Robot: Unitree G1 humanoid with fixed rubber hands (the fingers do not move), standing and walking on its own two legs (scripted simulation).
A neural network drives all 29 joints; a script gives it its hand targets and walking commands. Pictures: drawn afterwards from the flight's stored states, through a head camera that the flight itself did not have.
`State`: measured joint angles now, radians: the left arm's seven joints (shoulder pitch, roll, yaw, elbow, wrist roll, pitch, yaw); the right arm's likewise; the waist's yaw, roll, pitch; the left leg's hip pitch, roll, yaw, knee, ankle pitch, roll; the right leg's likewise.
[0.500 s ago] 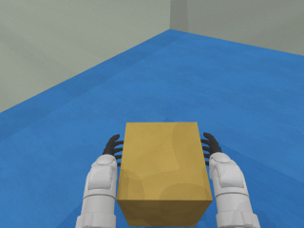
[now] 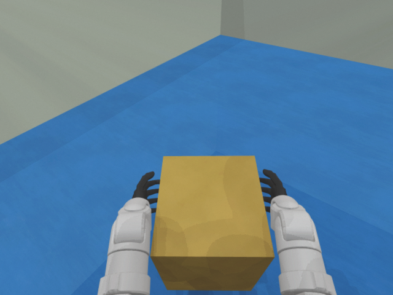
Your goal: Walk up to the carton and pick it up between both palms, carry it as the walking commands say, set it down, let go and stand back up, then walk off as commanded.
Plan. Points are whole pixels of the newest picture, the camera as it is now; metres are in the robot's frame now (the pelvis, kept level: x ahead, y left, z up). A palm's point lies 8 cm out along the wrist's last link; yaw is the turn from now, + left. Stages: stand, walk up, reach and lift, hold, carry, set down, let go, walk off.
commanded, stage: hold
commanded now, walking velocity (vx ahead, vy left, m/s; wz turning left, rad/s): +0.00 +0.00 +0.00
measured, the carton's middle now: (208, 226) +0.28 +0.00 -0.02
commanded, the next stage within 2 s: carry in 0.28 s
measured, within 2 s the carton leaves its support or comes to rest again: neither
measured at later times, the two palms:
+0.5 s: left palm (132, 198) +0.30 +0.16 +0.07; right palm (270, 195) +0.30 -0.13 +0.07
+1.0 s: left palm (123, 219) +0.24 +0.16 +0.09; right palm (281, 222) +0.23 -0.13 +0.09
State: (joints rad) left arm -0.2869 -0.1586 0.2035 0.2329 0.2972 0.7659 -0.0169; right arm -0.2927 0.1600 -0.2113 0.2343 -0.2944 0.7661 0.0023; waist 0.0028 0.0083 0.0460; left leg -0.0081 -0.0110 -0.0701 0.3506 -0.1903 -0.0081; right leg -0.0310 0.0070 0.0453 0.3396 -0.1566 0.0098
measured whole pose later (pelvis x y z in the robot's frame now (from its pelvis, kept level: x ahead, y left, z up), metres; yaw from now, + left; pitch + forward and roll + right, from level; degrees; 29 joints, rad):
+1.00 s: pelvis +0.00 +0.03 -0.02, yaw -2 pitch +4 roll +0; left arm -0.03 -0.13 0.04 -0.44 0.04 1.23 0.15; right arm -0.03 0.13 -0.03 -0.43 -0.05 1.22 -0.16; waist 0.00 0.00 -0.20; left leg -0.36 -0.05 -0.01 0.57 -0.27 0.03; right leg -0.40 -0.05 0.05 0.57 -0.23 0.06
